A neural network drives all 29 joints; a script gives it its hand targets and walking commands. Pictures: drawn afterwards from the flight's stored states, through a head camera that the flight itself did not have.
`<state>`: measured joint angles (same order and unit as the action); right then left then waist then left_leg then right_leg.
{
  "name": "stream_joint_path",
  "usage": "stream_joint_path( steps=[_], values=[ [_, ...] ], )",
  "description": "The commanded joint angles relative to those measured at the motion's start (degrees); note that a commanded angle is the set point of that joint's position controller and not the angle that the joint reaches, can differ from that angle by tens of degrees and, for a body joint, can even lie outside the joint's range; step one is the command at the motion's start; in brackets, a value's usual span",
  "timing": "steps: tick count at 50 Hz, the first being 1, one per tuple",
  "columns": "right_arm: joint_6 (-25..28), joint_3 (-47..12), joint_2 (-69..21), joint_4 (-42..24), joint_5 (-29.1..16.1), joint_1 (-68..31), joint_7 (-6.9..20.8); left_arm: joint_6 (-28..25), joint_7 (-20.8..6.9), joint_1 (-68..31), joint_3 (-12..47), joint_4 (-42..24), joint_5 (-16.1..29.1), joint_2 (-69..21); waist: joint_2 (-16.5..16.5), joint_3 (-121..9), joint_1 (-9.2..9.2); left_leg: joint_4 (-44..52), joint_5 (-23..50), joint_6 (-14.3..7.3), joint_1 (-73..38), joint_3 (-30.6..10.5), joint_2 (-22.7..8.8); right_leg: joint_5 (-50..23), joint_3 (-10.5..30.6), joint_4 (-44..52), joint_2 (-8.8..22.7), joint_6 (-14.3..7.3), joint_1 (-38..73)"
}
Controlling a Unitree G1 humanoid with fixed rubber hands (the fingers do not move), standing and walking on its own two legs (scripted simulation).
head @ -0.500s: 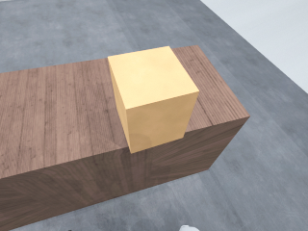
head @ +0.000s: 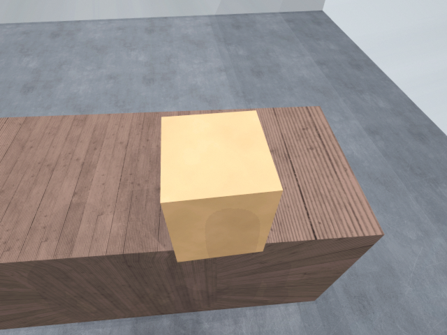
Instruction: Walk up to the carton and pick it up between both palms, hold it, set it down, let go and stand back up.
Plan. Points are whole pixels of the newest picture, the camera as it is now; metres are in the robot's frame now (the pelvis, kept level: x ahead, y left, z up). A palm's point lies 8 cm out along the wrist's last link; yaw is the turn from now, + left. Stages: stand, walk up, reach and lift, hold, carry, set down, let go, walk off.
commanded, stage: walk up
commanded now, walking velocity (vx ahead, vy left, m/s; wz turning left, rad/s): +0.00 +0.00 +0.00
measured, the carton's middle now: (215, 188) +0.43 +0.06 -0.02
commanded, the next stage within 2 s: none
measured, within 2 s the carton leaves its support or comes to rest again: neither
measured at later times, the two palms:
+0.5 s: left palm out of the picture +0.03 +0.22 -0.14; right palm out of the picture +0.02 -0.21 -0.15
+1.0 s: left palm out of the picture +0.03 +0.29 -0.16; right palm out of the picture +0.15 -0.13 -0.15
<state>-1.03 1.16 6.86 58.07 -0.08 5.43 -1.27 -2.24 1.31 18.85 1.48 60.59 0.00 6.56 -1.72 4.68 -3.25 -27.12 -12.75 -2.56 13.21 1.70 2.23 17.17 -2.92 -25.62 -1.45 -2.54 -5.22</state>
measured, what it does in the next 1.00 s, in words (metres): steps on the spot: left foot, then right foot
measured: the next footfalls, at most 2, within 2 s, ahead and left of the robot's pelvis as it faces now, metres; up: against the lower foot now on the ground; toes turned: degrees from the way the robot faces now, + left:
left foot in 0.72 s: +0.13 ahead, +0.19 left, +0.00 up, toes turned +9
right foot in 1.00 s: +0.06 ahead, -0.04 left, +0.00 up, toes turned +1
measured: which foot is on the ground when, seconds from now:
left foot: down 0.00-0.44, up 0.46-0.70, down 0.72-1.00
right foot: down 0.00-0.76, up 0.78-0.98, down 1.00-1.00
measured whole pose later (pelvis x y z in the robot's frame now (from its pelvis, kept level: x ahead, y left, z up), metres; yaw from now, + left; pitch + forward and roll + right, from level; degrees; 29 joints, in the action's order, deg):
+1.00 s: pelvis +0.05 +0.08 -0.01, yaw +2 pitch -2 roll +2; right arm -0.2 1.3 6.1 59.5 0.4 6.0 -2.3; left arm 1.2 2.1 15.0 -1.8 62.9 -1.1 8.3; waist -2.9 6.0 -1.1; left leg -28.8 -11.6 -2.1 15.4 7.8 0.5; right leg 28.2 -0.7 -36.5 3.4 -0.1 -10.9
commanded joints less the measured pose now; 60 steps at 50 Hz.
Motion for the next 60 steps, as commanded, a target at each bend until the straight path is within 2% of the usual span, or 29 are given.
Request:
stream_joint_path(
  steps=[1, 7, 12, 20, 21, 22, 23, 24, 26, 29, 30, 31, 32, 33, 35, 36, 37, 38, 39, 42, 44, 46, 48, 50, 51, 52, 53, 56, 60],
  values=[
    [1.1, 1.7, 7.4, -0.3, 0.2, 2.2, -0.3, -0.1, 0.8, 4.4, -2.6, -0.3, -0.5, 11.5, 9.9, -5.0, 2.7, 4.7, 27.4, -2.5, -13.8, -7.0, -8.5, -16.5, 7.7, 6.4, 8.1, -0.9, -4.7],
    [1.6, 1.8, 6.3, 3.3, -0.3, 6.3, -1.2, 0.6, 1.1, 4.8, -1.7, 2.9, -0.7, 5.6, 1.9, -3.4, 2.36, 5.1, 26.0, -2.3, -12.0, -6.6, -8.0, -21.8, 6.4, 7.5, 8.1, -0.2, -0.5],
    [1.8, 1.5, 6.0, 5.3, 0.1, 8.0, -1.3, 1.2, 1.5, 3.3, -1.8, 3.9, -0.7, 5.3, -1.4, -1.9, 2.48, 5.8, 24.0, -1.9, -9.2, -6.4, -7.7, -23.5, 5.9, 7.4, 8.1, -0.1, 1.9],
    [1.7, 0.9, 4.9, 7.9, 0.2, 10.5, -1.7, 1.2, 1.8, 2.5, -2.4, 5.5, -0.6, 5.3, 0.4, -1.1, 2.82, 4.8, 23.0, -1.0, -5.8, -5.1, -8.0, -26.7, 6.2, 6.1, 8.6, 0.2, 3.1],
    [0.0, 3.8, 13.5, 6.1, 0.5, 7.3, -1.3, 1.4, 3.4, 5.7, -5.9, 2.1, -1.6, 15.9, 7.4, 0.0, -1.43, -10.5, 14.0, 1.1, 12.9, 0.6, -3.6, -43.6, 11.9, 2.0, 20.5, -2.6, 14.6],
    [-1.1, 3.4, 10.5, 3.3, 0.8, 3.6, -1.1, 1.8, 4.1, 10.4, -6.6, 3.4, -1.6, 18.6, -1.0, 0.5, -2.88, -21.6, -15.2, 3.6, 24.0, 3.8, -1.0, -59.6, 17.6, 2.0, 29.7, -7.5, 19.0],
    [-1.8, 3.3, 9.0, 2.0, 1.4, 3.1, -0.9, 2.0, 4.7, 12.5, -6.9, 4.3, -1.4, 17.2, -2.1, -0.9, -2.89, -30.2, -20.7, 4.5, 25.3, 2.0, -3.0, -63.8, 17.5, 0.7, 32.7, -10.2, 17.2],
    [-2.2, 3.1, 7.8, 1.2, 1.4, 2.6, -0.6, 2.1, 4.9, 11.5, -6.9, 3.6, -1.2, 15.2, -1.5, -2.3, -2.5, -35.8, -20.5, 5.2, 24.3, 0.0, -3.4, -59.7, 15.3, 1.3, 32.3, -11.3, 11.9],
    [-2.5, 3.1, 6.5, 0.0, 1.4, 2.3, 0.4, 2.2, 4.7, 5.1, -6.5, 1.3, -1.7, 11.4, -3.9, 0.1, -0.05, -40.5, -15.3, 6.3, 22.6, -3.1, -4.7, -43.4, 11.3, 5.6, 27.3, -9.2, 2.3],
    [-2.8, 3.4, 7.1, -1.7, 1.6, 1.7, 1.1, 1.9, 4.0, 2.4, -6.4, -0.7, -1.9, 10.2, -8.7, 3.2, 0.62, -37.1, -10.4, 7.5, 23.2, -2.6, -4.9, -40.7, 7.9, 5.2, 23.2, -5.9, -0.4],
    [-1.8, 1.8, 1.9, -2.5, 0.0, 3.6, 1.2, 1.7, 3.6, -1.8, -4.9, 0.1, -1.3, 6.2, -15.7, 1.7, 6.04, -22.9, -7.7, 5.7, 12.6, -2.9, -6.5, -29.5, -1.9, 5.4, 13.1, -2.6, -6.8],
    [-1.1, 1.5, 2.4, -2.3, -0.3, 4.1, 1.3, 1.7, 3.2, -2.9, -4.8, -1.0, -1.7, 5.7, -18.0, 2.2, 5.24, -17.8, -5.7, 5.7, 10.6, 0.7, -4.8, -27.6, -3.8, 4.4, 10.3, -1.8, -6.5],
    [-0.6, 1.6, 4.0, -2.1, -0.4, 3.7, 1.1, 1.4, 3.0, -1.4, -5.1, -0.9, -1.9, 6.9, -16.4, 2.7, 3.57, -14.0, -4.3, 5.7, 9.3, 2.8, -3.6, -29.6, -3.0, 2.9, 10.7, -2.4, -5.1],
    [-0.4, 2.3, 5.6, -1.8, -0.1, 4.2, 0.8, 1.1, 2.8, 1.2, -5.5, -0.3, -2.1, 8.2, -13.8, 2.7, 2.53, -11.4, -4.3, 5.4, 7.7, 4.9, -2.0, -34.3, -2.0, 1.1, 12.0, -3.1, -4.1],
    [0.5, 2.8, 6.9, 1.1, 0.8, 11.4, -0.4, 0.8, 1.4, 3.4, -5.3, 1.3, -1.0, 8.8, -5.8, 1.2, 5.27, 3.5, 8.7, 3.8, -7.5, 4.7, -2.4, -34.0, 1.8, -4.5, 12.1, -2.2, -10.7],
    [1.4, 3.9, 10.9, 2.2, 1.2, 16.7, -0.7, 0.5, 0.9, 5.6, -5.0, 1.8, -0.3, 8.1, 1.2, -4.0, 6.76, 3.3, 21.2, 3.1, -17.3, 0.5, -7.0, -22.9, 0.4, -9.4, 9.7, -0.3, -14.4],
    [1.8, 3.9, 14.3, 2.5, 1.5, 19.0, -1.0, 0.7, 0.9, 9.2, -4.3, 1.7, 0.2, 6.1, 13.6, -8.5, 5.69, 5.0, 38.7, -0.4, -21.3, -13.4, -21.5, 8.3, -2.8, -17.0, 5.7, 2.2, -16.9],
    [1.4, 4.4, 16.1, 2.9, 0.5, 18.2, -0.9, 2.4, 1.5, 9.8, -4.8, 1.3, 0.8, 5.9, 22.6, -13.4, 6.34, 10.3, 29.4, -8.6, -11.0, -22.2, -27.2, 21.6, 0.9, -23.4, 3.3, 1.5, -8.6],
    [1.3, 3.9, 14.0, 2.0, 0.3, 13.9, -0.8, 3.7, 1.5, 6.2, -5.6, 0.7, 0.2, 9.5, 21.1, -10.3, 6.14, 13.1, 19.3, -10.0, -4.3, -23.8, -25.2, 22.1, 3.5, -25.5, 4.2, 1.9, -6.1],
    [1.6, 2.0, 9.7, -0.4, 0.6, 5.2, -1.9, 4.0, 0.7, 4.4, -4.5, 2.3, -0.3, 4.8, 13.0, -5.9, 2.82, 11.1, 21.0, -7.0, -6.3, -11.6, -19.8, 18.5, 5.0, -24.6, 5.8, 2.0, -10.9],
    [1.7, 1.7, 8.2, -0.3, 0.5, 4.2, -1.8, 3.7, 0.9, 5.9, -3.6, 3.4, -0.8, 3.0, 11.5, -5.6, 2.23, 9.2, 24.2, -6.4, -5.5, -7.7, -17.7, 16.9, 3.5, -18.9, 5.5, 2.5, -8.7],
    [1.4, 2.1, 9.3, -0.2, 0.5, 4.0, -1.5, 3.6, 1.0, 5.1, -3.7, 3.1, -1.1, 4.0, 12.0, -5.9, 2.69, 8.3, 22.3, -7.1, -4.8, -8.0, -17.1, 14.4, 2.0, -13.1, 4.7, 2.7, -6.9],
    [1.0, 1.9, 9.2, 0.0, 0.4, 2.9, -1.4, 3.3, 1.1, 5.8, -3.6, 2.9, -1.3, 4.0, 7.7, -6.4, 1.81, 7.6, 16.5, -6.9, -4.2, -7.9, -17.3, 6.9, 1.4, -5.9, 4.5, 2.4, -4.7],
    [0.4, 1.6, 9.3, 0.1, -0.1, 2.0, -0.9, 2.5, 1.1, 7.9, -3.5, 3.5, -1.6, 4.1, 5.4, -5.4, 1.03, 5.6, 7.7, -3.6, 0.6, -5.8, -13.8, -7.9, 4.1, 4.2, 6.8, 1.4, 0.0],
    [0.1, 1.3, 7.4, 0.4, -0.3, 2.8, -0.6, 1.9, 1.1, 7.0, -3.7, 3.1, -1.9, 5.6, 0.2, -2.9, 2.44, 3.7, 1.7, -1.7, 1.1, -3.7, -10.6, -8.1, 9.5, 8.3, 10.6, 0.6, -2.7],
    [-0.4, 0.7, 5.0, 0.2, -0.5, 3.0, -0.4, 1.6, 0.8, 3.5, -3.8, 2.4, -1.3, 7.7, -7.5, 0.1, 3.9, 3.0, -2.7, 0.4, -2.3, 0.2, -6.2, -1.1, 12.7, 11.3, 12.4, -0.5, -11.6],
    [-0.7, 0.4, 4.4, 1.0, 0.0, 4.3, -0.6, 1.6, 0.5, -0.2, -3.9, 1.8, -1.0, 8.1, -11.2, 4.5, 4.7, 3.6, -1.6, 1.3, -6.8, 0.8, -5.6, 4.2, 13.3, 13.4, 12.1, -1.0, -18.9],
    [0.5, 0.9, 7.5, 4.3, 0.5, 8.3, -0.2, 1.0, 0.7, -1.4, -3.3, 1.5, -0.6, 5.4, -5.4, 3.4, 4.93, 5.2, 8.1, 0.7, -5.9, -2.0, -8.7, -5.6, 7.2, 10.0, 8.2, 1.1, -10.1],
    [1.6, 0.6, 7.5, 4.8, 0.3, 8.3, -0.3, 0.7, 0.9, 2.7, -3.3, 2.6, -0.5, 4.7, -0.5, 0.1, 3.75, 7.4, 7.9, 0.3, -5.4, -1.6, -9.6, -9.5, 6.5, 8.0, 8.2, 0.7, -3.6]
  ],
)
